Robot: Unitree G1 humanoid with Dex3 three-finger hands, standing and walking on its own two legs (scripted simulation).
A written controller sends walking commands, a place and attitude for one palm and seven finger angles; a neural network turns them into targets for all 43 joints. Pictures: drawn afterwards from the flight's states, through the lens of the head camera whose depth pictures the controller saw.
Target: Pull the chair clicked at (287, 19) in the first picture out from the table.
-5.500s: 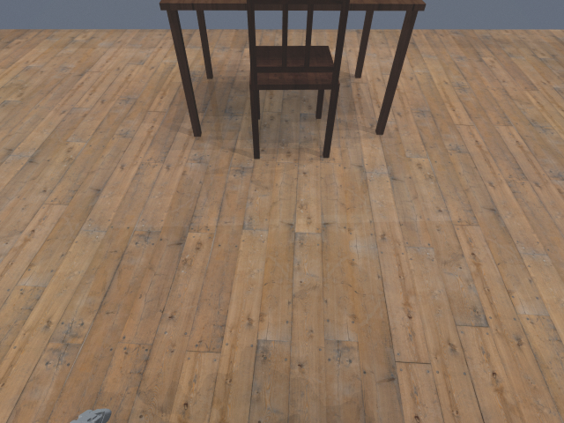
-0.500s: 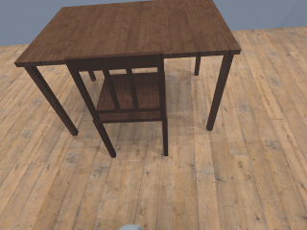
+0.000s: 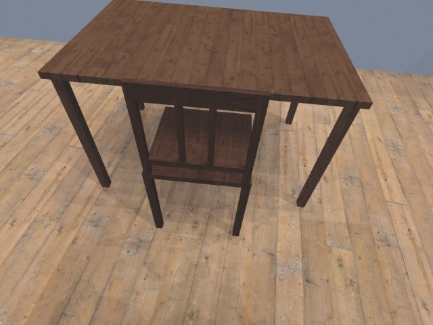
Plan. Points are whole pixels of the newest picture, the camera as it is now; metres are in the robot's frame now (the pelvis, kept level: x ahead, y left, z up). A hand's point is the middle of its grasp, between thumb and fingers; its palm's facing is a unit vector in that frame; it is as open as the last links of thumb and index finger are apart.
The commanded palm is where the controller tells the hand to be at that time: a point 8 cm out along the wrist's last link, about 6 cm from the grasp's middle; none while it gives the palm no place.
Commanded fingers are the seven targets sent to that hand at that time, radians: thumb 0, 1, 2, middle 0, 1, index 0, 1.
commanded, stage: take the last steps up to it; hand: left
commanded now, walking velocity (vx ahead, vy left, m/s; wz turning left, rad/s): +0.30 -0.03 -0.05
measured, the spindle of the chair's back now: (180, 135) +0.68 +0.17 -0.12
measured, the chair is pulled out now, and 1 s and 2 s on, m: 0.00 0.00 0.00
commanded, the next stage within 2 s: come to a stop and stand still in 0.44 s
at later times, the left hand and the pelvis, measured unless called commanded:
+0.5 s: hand (165, 283) +0.23 +0.13 -0.16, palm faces +0.02 -0.98 -0.21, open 7.2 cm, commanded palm none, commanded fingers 0.00 0.90 0.90 -0.20 -0.30 -0.20 -0.30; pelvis +0.16 -0.05 +0.00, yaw +0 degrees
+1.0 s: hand (154, 292) +0.22 +0.16 -0.18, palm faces +0.01 -0.97 -0.25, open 7.4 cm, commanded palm none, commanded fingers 0.00 0.90 0.90 -0.20 -0.30 -0.20 -0.30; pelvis +0.20 -0.04 +0.00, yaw -3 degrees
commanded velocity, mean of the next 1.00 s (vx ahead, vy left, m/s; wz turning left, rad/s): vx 0.03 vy -0.03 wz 0.00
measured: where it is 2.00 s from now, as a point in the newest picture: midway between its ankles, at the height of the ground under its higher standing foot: outside the picture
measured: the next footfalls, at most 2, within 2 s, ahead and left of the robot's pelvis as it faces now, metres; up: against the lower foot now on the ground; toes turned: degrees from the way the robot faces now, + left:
right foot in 0.26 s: +0.23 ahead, -0.14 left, +0.00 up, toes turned -8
left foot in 0.64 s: +0.26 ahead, +0.06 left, +0.00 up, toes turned -1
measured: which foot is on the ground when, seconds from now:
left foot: down 0.00-0.26, up 0.28-0.62, down 0.64-1.00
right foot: up 0.00-0.24, down 0.26-0.74, up 0.76-1.00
